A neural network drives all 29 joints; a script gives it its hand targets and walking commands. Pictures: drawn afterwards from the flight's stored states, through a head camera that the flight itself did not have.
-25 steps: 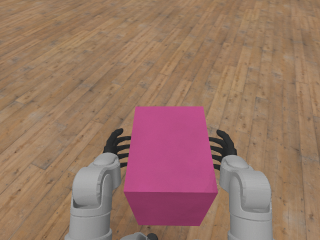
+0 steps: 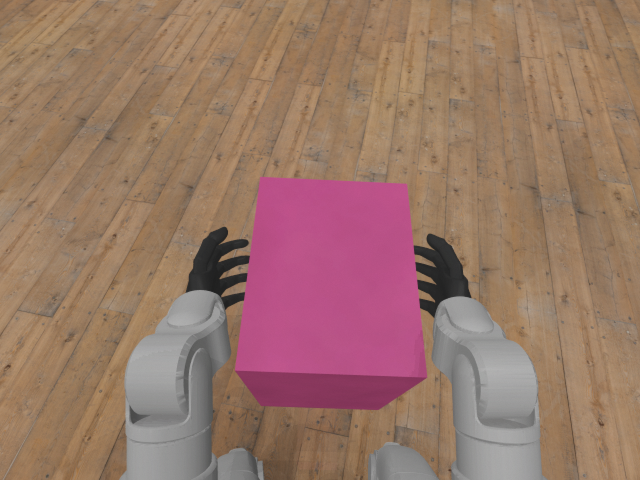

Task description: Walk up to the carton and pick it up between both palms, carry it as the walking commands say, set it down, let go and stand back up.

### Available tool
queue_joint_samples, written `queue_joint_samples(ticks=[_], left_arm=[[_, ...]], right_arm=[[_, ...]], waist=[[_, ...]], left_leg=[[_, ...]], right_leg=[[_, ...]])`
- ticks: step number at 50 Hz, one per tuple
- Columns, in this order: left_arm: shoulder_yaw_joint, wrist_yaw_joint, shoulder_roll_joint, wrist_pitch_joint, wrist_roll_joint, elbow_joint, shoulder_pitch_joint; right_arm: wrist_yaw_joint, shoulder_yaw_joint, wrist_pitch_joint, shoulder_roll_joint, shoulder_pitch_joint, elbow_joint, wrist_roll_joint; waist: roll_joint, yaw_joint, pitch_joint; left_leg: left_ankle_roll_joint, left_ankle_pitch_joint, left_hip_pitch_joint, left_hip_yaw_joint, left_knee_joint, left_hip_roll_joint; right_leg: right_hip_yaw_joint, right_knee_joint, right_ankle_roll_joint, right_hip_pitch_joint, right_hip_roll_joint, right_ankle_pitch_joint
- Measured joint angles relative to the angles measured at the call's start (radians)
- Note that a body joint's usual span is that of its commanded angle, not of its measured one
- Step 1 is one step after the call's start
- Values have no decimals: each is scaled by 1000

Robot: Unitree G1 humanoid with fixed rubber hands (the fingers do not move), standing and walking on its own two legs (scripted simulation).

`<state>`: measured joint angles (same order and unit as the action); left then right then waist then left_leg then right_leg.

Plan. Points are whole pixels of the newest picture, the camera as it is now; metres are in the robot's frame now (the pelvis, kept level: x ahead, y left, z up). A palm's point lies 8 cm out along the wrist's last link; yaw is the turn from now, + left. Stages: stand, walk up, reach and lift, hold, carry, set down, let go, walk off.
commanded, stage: carry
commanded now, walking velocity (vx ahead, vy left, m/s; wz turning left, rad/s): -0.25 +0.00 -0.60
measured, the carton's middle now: (326, 307) +0.31 +0.01 -0.01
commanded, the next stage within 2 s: none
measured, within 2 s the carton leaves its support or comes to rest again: neither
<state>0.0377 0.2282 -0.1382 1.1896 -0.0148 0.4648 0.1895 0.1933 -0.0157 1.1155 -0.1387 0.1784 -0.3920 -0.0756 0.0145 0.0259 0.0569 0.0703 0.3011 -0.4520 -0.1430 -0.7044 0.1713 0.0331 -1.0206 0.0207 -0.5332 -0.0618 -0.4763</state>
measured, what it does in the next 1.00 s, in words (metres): walks backwards, turning right: right foot, then left foot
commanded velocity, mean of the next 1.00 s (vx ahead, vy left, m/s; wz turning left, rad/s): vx -0.12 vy -0.04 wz -0.41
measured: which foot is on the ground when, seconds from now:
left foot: down 0.00-0.04, up 0.06-0.40, down 0.42-0.78, up 0.80-1.00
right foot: up 0.00-0.02, down 0.04-0.42, up 0.44-0.74, down 0.76-1.00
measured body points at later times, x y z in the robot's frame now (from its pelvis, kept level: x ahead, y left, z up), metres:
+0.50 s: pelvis -0.15 -0.01 +0.01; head -0.09 -0.02 +0.45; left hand +0.16 +0.07 +0.08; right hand +0.11 -0.19 +0.08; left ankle -0.12 +0.08 -0.71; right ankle -0.09 -0.12 -0.68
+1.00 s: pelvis -0.30 -0.07 +0.02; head -0.29 -0.11 +0.46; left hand +0.01 -0.07 +0.11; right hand -0.09 -0.31 +0.09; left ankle -0.27 +0.06 -0.64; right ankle -0.32 -0.14 -0.71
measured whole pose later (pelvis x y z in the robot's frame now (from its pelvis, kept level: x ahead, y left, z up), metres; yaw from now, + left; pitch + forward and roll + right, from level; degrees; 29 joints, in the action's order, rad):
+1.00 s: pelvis -0.30 -0.07 +0.02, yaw -22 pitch +1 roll +4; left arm 0.01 0.21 -0.14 1.22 -0.01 0.41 0.18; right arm 0.22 0.01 1.23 -0.14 0.17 -0.42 -0.08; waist 0.00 -0.01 0.02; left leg 0.04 0.49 -0.48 -0.13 -1.08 0.04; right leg -0.02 -0.66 -0.06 -0.33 0.00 -0.34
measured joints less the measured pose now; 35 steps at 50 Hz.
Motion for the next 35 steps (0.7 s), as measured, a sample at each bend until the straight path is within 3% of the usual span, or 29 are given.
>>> queue_joint_samples(ticks=[2,4,6,10,14,18,21,22,23,25,27,29,32,35], left_arm=[[0,0,-1,-1,0,-2,1],[-9,-1,-2,-12,0,-28,8],[-17,-4,-3,-14,0,-57,10],[-21,-9,-2,-17,0,-69,4],[-18,-9,-3,-16,0,-55,6],[-5,-9,-2,-7,0,-14,3],[-2,-9,-2,2,0,12,2],[-1,-9,-1,-1,0,9,5],[-2,-10,-1,-1,0,9,-2],[-6,-10,2,6,0,17,-25],[-7,-9,3,15,0,21,-31],[-7,-8,3,18,0,24,-30],[-7,-7,4,21,0,24,-26],[-7,-5,3,30,0,19,-18]], right_arm=[[0,1,0,0,0,0,0],[0,16,3,2,-1,1,0],[3,29,22,2,-1,1,0],[8,33,39,2,0,-1,0],[8,27,35,2,0,-9,0],[10,9,26,1,6,-18,0],[10,0,22,1,6,-29,0],[10,2,19,0,5,-29,0],[10,0,23,0,5,-28,0],[10,-6,45,0,5,-28,0],[10,-9,56,0,5,-28,0],[10,-9,57,0,5,-29,0],[10,-8,57,0,5,-29,0],[10,-5,63,0,5,-29,0]], waist=[[-2,0,-2],[-38,-9,22],[-41,-31,42],[-41,-42,55],[-39,-42,39],[-8,-43,17],[10,-45,-8],[25,-43,1],[32,-42,11],[22,-41,10],[19,-38,1],[20,-37,-10],[23,-36,-22],[22,-36,-26]], left_leg=[[16,5,-1,-32,-26,20],[19,123,-19,-1,-134,31],[19,242,-45,39,-277,-21],[19,266,-61,48,-439,-115],[19,227,-62,50,-417,-177],[18,171,-33,53,-215,-221],[-13,60,61,55,55,-207],[-50,46,63,48,70,-210],[-80,33,64,41,67,-206],[-108,8,64,31,71,-178],[-109,-16,63,18,86,-147],[-103,-39,63,-1,102,-118],[-86,-62,63,-34,110,-76],[-69,-84,62,-61,112,-45]], right_leg=[[-1,206,0,96,-3,93],[-7,217,-16,108,31,57],[-17,211,-35,109,34,69],[-45,264,-47,106,41,134],[-48,322,-53,71,43,208],[-64,375,-53,-3,48,294],[-72,382,-52,-65,77,344],[-77,362,-52,-75,77,308],[-76,295,-52,-87,81,189],[-62,84,-51,-122,92,49],[-52,-96,-51,-137,83,41],[-53,-168,-51,-113,61,42],[-54,-142,-51,-34,27,41],[-54,-7,-51,81,15,41]])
